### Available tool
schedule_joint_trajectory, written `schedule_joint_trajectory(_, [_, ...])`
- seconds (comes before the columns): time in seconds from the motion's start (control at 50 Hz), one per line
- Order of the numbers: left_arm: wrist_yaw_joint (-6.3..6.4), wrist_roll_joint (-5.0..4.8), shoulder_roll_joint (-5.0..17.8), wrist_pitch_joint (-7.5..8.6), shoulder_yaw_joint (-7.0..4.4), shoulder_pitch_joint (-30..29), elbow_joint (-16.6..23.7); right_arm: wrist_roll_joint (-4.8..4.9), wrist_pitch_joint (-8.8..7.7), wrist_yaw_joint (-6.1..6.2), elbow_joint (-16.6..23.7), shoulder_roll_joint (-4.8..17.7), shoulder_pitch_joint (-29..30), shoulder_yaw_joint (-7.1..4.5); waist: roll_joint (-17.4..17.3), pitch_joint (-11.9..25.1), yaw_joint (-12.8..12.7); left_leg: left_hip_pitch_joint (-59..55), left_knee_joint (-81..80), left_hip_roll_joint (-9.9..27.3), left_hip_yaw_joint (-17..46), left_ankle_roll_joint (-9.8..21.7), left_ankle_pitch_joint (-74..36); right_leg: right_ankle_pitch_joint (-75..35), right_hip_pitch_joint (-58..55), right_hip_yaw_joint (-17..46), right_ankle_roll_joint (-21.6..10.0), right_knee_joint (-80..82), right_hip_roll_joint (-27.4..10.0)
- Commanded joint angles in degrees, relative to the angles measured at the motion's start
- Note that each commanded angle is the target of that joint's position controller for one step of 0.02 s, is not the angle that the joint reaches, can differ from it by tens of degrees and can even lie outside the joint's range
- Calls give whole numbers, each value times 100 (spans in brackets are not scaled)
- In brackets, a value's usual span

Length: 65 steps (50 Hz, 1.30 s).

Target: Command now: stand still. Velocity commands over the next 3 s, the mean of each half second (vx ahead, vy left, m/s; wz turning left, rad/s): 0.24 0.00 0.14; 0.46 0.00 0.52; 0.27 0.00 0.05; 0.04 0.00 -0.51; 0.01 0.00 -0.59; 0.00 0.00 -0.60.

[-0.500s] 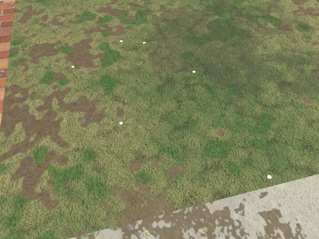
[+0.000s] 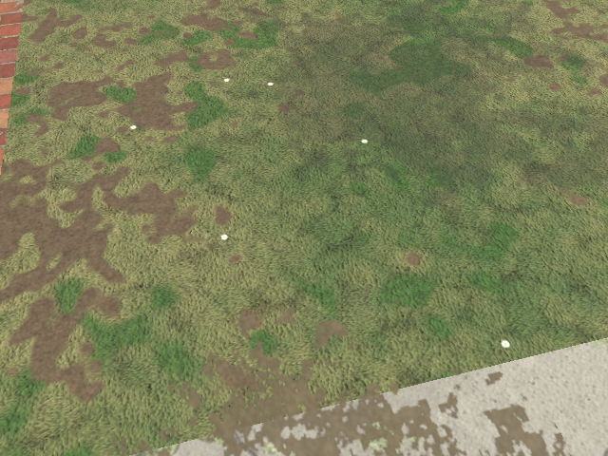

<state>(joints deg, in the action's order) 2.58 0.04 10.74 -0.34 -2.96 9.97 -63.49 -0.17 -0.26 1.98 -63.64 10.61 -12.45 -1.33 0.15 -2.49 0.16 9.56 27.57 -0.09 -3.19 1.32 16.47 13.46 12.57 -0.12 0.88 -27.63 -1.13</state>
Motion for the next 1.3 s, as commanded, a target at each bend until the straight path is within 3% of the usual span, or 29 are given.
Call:
schedule_joint_trajectory(0.02, [20, 2, 524, 28, -68, 160, 84, -2, -40, 15, 89, 532, -241, -77, -5, 11, -15, 343, -631, 262, 282, 99, -620, -809, -171, 92, -171, 375, -118])
schedule_joint_trajectory(0.08, [24, 3, 452, 23, -41, 300, -18, -2, -37, 20, 9, 488, -397, -69, -62, 121, -12, 308, -743, 236, 284, 137, 97, -196, -192, -14, -168, 352, -26])
schedule_joint_trajectory(0.12, [40, -59, 517, 33, -75, 279, 2, 95, -7, 52, 23, 835, -506, -196, -396, -147, 76, 450, -1024, 463, 714, 447, 2157, 1424, 381, -378, -235, -249, 291])
schedule_joint_trajectory(0.16, [-3, -68, 394, 162, -46, -68, 226, 149, -81, 55, 38, 1175, -831, -327, -986, -483, 267, 389, -1826, 1566, 2208, 1052, 3431, 1374, 1268, -484, -302, -1481, 224])
schedule_joint_trajectory(0.2, [-94, -139, 453, 303, -78, -293, 374, 83, -230, 51, 94, 1147, -860, -362, -936, -765, 303, 235, -2160, 2227, 3037, 1433, 3003, 1533, 2131, -27, -432, -2681, -231])
schedule_joint_trajectory(0.26, [-173, -198, 535, 492, -136, -263, 431, 174, -366, -19, 291, 923, -583, -316, -553, -578, 112, -164, -1937, 1835, 2382, 1091, 1711, 1408, 2277, 114, -512, -2083, -485])
schedule_joint_trajectory(0.3, [-191, -186, 436, 580, -151, -104, 361, 206, -316, -50, 369, 1055, -433, -342, -613, -367, -50, 408, -1680, 1290, 1653, 923, 1114, 1007, 1043, -330, -396, -966, -126])
schedule_joint_trajectory(0.36, [-184, -172, 514, 554, -265, 1208, -117, 261, -243, -60, 489, 1017, -320, -330, -414, -18, -604, 1643, -727, 745, 1261, 726, 1026, -77, -1201, -576, -173, 0, 235])
schedule_joint_trajectory(0.38, [-128, -122, 830, 561, -349, 1904, -195, 228, -286, -84, 634, 633, -48, -232, 462, 155, -911, 2349, 939, 271, 737, 386, 682, 589, -1937, 667, -392, 653, -712])
schedule_joint_trajectory(0.4, [-134, -35, 1538, 585, -448, 2512, -183, 195, -389, -61, 871, 156, -88, -145, 1892, 553, -906, 3526, 2915, -326, 307, 147, 1510, 1236, -2628, 2998, -1070, 1486, -2142])
schedule_joint_trajectory(0.42, [-156, 95, 1286, 686, -329, 2352, -198, 312, -449, -71, 913, 435, -110, -220, 1441, 475, -734, 3830, 4138, -58, 1049, 256, 1552, 2468, -2098, 4051, -1531, 1816, -2598])
schedule_joint_trajectory(0.46, [-206, -48, 775, 777, -144, 1177, 142, 361, -485, -134, 911, 659, -61, -290, 699, -329, -278, 4199, 4468, 380, 1197, 465, 349, 2255, -1407, 2667, -1049, 1926, -2100])
schedule_joint_trajectory(0.52, [-236, 37, 496, 761, -35, 970, 197, 262, -407, -176, 803, 604, -161, -373, 613, -301, -113, 3532, 3839, 576, 1013, 438, -655, -109, -1020, 729, -547, 1919, -1412])
schedule_joint_trajectory(0.64, [-59, 153, 785, 707, -59, 1270, 277, 211, -277, -332, 1362, 338, 844, -309, 302, -447, -212, 3792, 2637, 551, 738, 170, -1597, -1553, -989, -383, -723, 2077, -1367])
schedule_joint_trajectory(0.76, [-7, 7, 950, 611, -129, 1683, 338, 186, -277, -569, 1933, 253, 1877, -200, 252, -657, -396, 3435, 1320, 424, -51, 383, -1615, -2539, -1584, -1190, -682, 1836, -1532])
schedule_joint_trajectory(0.82, [22, -52, 1229, 534, -208, 1531, 479, 187, -274, -651, 2075, 522, 1653, -322, 648, -212, -5, 2334, 1171, -94, -588, 699, -900, -5581, -1867, -1475, -604, 783, -1605])
schedule_joint_trajectory(0.86, [22, -86, 1464, 469, -268, 1245, 638, 204, -241, -626, 1830, 1081, 275, -595, 853, 581, 768, 479, 803, -485, -611, 1025, -816, -6458, -1549, -1468, -501, -1078, -1548])
schedule_joint_trajectory(0.88, [2, -76, 1465, 510, -262, 1118, 753, 206, -188, -509, 1614, 1474, -611, -809, 629, 1012, 1226, -1194, 416, -295, 45, 1259, -952, -5136, -370, -1432, -272, -2620, -1308])
schedule_joint_trajectory(0.9, [-124, 134, 549, 647, -36, 1522, 1005, 210, -166, -390, 1546, 1951, -736, -864, -1080, 1505, 554, -3148, 353, 1259, 2901, 2051, -662, 1215, 2184, -1165, 10, -4926, -253])
schedule_joint_trajectory(0.92, [-215, -143, 608, 954, 12, 1267, 1322, 67, -241, -389, 1661, 1877, -988, -769, -957, 2522, 596, -3623, -916, 2048, 5348, 2658, 328, 2030, 2970, 362, -36, -5998, 297])
schedule_joint_trajectory(0.94, [-241, -351, 975, 1097, -103, 462, 1551, 18, -320, -386, 1592, 1474, -910, -673, -567, 1769, 759, -3193, -1228, 1813, 4613, 2231, 63, 1482, 3566, 646, -219, -5938, -25])
schedule_joint_trajectory(0.96, [-211, -327, 1010, 1134, -102, 299, 1637, 93, -401, -398, 1663, 1190, -439, -593, -199, 1108, 478, -2240, -1241, 1571, 3735, 1994, -439, 924, 3521, 595, -310, -5412, -291])
schedule_joint_trajectory(0.98, [-150, -194, 1055, 1095, -154, 351, 1548, 106, -456, -428, 1804, 1004, 98, -523, 233, 782, 157, -1249, -1295, 1308, 3126, 1801, -982, 644, 3057, 573, -275, -4967, -502])
schedule_joint_trajectory(1.0, [-135, -117, 1106, 997, -217, 563, 1537, 70, -484, -421, 1911, 890, 389, -475, 223, 672, -100, -565, -1377, 1122, 2706, 1725, -1402, 499, 2576, 629, -218, -4626, -660])
schedule_joint_trajectory(1.06, [-127, 31, 977, 769, -241, 464, 1744, 111, -497, -321, 1917, 999, 289, -462, 67, 393, -294, 445, -1614, 895, 2187, 1708, -1865, 320, 2189, 473, 37, -3760, -767])
schedule_joint_trajectory(1.1, [-96, 102, 906, 714, -205, -13, 1947, 83, -495, -215, 1892, 1172, 77, -492, -86, 205, -190, 701, -1635, 740, 1752, 1631, -2600, -314, 2303, 273, 201, -2951, -670])
schedule_joint_trajectory(1.16, [-158, 111, 659, 752, -86, -448, 1999, 66, -427, -129, 1740, 1036, -281, -434, -302, 264, 87, 732, -1279, 305, 867, 1135, -3898, -1746, 1797, -46, 119, -1351, -369])
schedule_joint_trajectory(1.22, [-286, 15, 674, 783, -40, -865, 2074, 49, -396, -91, 1563, 1030, -659, -376, -477, 410, 376, 273, -1135, 479, 869, 887, -3613, -2701, 1546, -110, -60, -603, -160])
schedule_joint_trajectory(1.3, [-419, 32, 1000, 779, -95, -859, 2152, -44, -368, -80, 1527, 1124, -408, -361, -530, 533, 211, -623, -446, 922, 1036, 808, -4039, -1722, 1598, 9, -421, -292, -32])
